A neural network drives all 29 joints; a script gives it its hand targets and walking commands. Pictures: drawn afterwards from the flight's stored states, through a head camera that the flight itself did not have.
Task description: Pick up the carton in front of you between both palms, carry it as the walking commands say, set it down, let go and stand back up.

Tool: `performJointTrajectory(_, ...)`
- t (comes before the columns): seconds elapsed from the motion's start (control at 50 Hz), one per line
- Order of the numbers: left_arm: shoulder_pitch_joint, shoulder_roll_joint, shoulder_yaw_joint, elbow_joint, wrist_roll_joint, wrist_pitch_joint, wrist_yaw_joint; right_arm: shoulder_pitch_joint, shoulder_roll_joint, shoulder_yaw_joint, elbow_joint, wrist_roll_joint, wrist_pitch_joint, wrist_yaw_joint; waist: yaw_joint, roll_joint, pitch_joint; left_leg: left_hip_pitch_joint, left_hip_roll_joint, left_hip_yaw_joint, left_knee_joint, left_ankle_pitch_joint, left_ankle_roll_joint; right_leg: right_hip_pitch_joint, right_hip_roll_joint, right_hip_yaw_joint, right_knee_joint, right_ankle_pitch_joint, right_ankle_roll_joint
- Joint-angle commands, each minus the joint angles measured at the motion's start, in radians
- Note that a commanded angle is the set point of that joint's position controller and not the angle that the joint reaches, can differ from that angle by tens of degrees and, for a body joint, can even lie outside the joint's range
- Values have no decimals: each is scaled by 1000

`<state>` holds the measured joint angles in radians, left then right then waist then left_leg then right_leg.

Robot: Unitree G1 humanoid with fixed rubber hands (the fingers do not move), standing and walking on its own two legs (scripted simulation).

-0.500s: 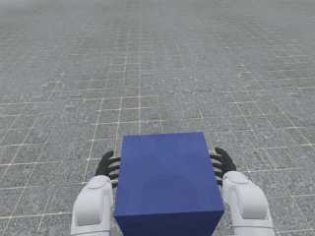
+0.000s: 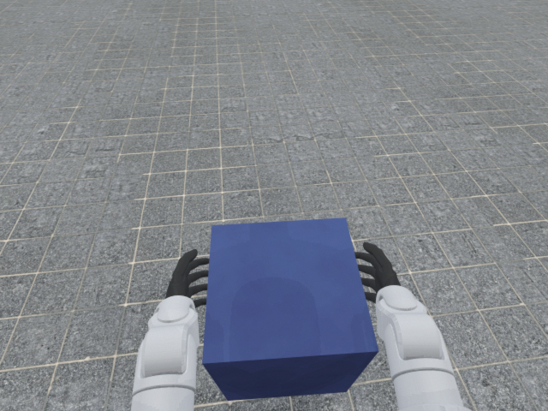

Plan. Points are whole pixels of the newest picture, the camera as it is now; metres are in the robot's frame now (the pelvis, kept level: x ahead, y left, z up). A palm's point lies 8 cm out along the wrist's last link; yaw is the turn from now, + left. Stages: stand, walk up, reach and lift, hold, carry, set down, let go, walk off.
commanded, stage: hold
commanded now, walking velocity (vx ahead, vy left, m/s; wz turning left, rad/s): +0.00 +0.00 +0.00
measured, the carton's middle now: (283, 314) +0.30 +0.01 -0.05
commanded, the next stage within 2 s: set down in 0.54 s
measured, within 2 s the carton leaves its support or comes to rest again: neither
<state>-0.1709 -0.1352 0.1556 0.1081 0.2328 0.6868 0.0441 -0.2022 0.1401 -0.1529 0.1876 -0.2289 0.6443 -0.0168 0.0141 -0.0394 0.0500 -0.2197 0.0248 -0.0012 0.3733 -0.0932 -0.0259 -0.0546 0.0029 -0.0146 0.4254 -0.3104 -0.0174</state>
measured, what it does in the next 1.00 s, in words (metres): stands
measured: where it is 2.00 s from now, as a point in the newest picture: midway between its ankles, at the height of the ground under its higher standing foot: outside the picture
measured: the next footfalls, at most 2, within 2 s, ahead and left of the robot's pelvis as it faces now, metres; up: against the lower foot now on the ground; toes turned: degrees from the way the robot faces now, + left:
none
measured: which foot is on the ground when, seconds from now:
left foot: down 0.00-1.00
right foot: down 0.00-1.00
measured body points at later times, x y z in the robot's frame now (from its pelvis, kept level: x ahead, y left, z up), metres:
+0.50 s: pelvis -0.01 +0.04 +0.00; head -0.04 +0.06 +0.45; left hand +0.30 +0.17 +0.03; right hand +0.28 -0.14 +0.03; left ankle +0.07 +0.14 -0.74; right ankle -0.05 -0.11 -0.74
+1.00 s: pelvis -0.03 +0.03 -0.02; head +0.08 +0.05 +0.41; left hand +0.35 +0.16 -0.06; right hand +0.34 -0.14 -0.05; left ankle +0.07 +0.14 -0.74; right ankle -0.04 -0.11 -0.74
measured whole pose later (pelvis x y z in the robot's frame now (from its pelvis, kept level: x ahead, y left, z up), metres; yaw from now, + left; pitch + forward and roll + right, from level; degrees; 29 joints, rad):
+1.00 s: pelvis -0.03 +0.03 -0.02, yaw -5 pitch +7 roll +0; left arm -0.59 -0.20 0.51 0.52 0.44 0.40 -0.02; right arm -0.61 0.18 -0.52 0.62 -0.46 0.35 0.05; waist 0.04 -0.06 0.11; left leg -0.58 -0.03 -0.06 0.62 -0.16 -0.01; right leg -0.46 0.04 0.12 0.70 -0.36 0.02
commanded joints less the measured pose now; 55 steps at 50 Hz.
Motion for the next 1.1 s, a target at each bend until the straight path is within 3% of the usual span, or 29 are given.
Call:
performJointTrajectory(0.0,-431,-850,-578,-53,-229,-29,-244,-380,861,473,-37,197,-26,199,-21,10,-282,390,-139,-54,32,278,22,-116,54,133,-134,400,5)
performJointTrajectory(0.02,-439,-855,-563,-37,-219,-31,-248,-408,868,484,-30,195,-24,207,-7,-12,-256,373,-143,-49,23,217,20,-125,57,124,-144,334,9)
performJointTrajectory(0.04,-449,-873,-559,-26,-211,-32,-248,-449,881,497,-38,208,-25,218,-5,6,-251,390,-150,-45,23,197,23,-155,53,124,-142,324,16)
performJointTrajectory(0.12,-432,-903,-516,25,-183,-30,-241,-507,895,517,-28,237,-20,246,31,16,-260,422,-140,-48,14,200,31,-183,65,119,-138,302,26)
performJointTrajectory(0.34,-523,-940,-521,69,-199,-26,-279,-518,925,437,48,194,-27,262,-20,29,-241,494,-106,-52,-7,93,19,-286,75,113,-177,98,-14)
performJointTrajectory(0.56,-573,-968,-500,118,-195,-19,-298,-591,941,410,85,187,-32,286,-12,48,-244,486,-86,-73,-35,-35,14,-304,80,108,-167,12,-24)
performJointTrajectory(0.66,-685,-970,-388,243,-156,-39,-299,-725,910,315,212,131,-66,306,8,48,-198,448,-79,-91,-26,-199,15,-370,77,104,-126,-90,-30)
performJointTrajectory(0.76,-810,-911,-182,418,-58,-95,-274,-852,837,117,399,-1,-137,288,15,44,-152,359,-82,-98,22,-263,17,-447,86,94,-42,-131,-31)
performJointTrajectory(0.84,-814,-774,-6,490,51,-159,-227,-850,709,-52,478,-114,-200,241,15,44,-128,223,-92,-75,103,-189,20,-546,98,79,40,-104,-28)
performJointTrajectory(0.9,-777,-690,64,505,104,-241,-205,-820,637,-100,499,-148,-271,219,20,35,-189,126,-108,-50,183,-32,16,-620,105,74,94,-32,-15)
performJointTrajectory(0.98,-797,-714,-1,488,97,-387,-200,-817,685,-20,502,-105,-404,210,28,29,-359,47,-125,-37,305,147,10,-728,128,57,182,62,4)
performJointTrajectory(1.08,-879,-829,-185,461,18,-527,-208,-906,778,211,452,15,-535,203,38,16,-743,6,-132,-42,497,383,16,-867,151,57,332,242,38)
